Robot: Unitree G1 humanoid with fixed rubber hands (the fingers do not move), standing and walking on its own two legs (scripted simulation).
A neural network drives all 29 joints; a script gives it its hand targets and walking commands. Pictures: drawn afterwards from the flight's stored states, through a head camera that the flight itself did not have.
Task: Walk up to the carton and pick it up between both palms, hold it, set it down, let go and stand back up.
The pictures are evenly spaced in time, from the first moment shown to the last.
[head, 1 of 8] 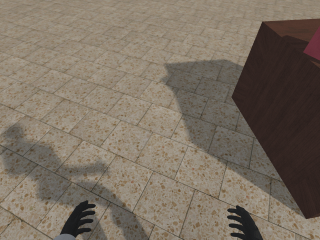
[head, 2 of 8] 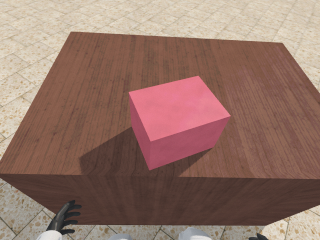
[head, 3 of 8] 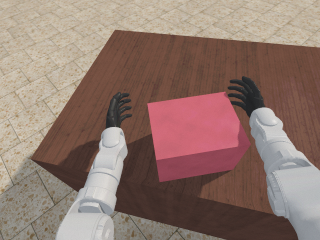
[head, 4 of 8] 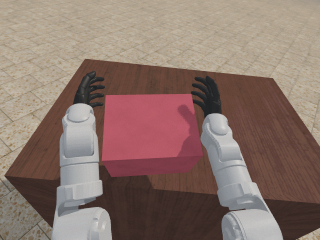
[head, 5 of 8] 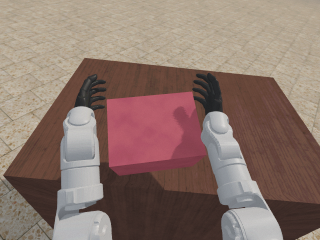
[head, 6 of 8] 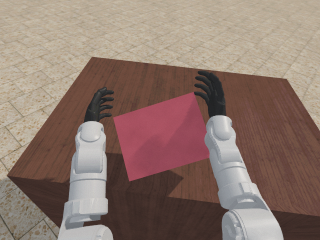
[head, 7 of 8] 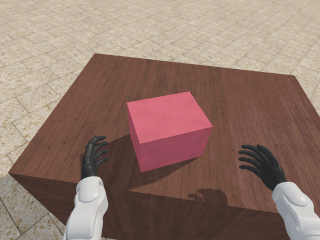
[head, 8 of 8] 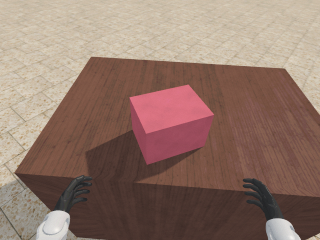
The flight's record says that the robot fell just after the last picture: no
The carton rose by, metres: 0.10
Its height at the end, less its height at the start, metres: +0.00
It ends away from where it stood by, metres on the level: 0.05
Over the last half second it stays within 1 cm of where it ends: yes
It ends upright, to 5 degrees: yes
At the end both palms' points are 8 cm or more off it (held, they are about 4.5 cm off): yes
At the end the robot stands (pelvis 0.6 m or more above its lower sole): yes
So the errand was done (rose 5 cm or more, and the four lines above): yes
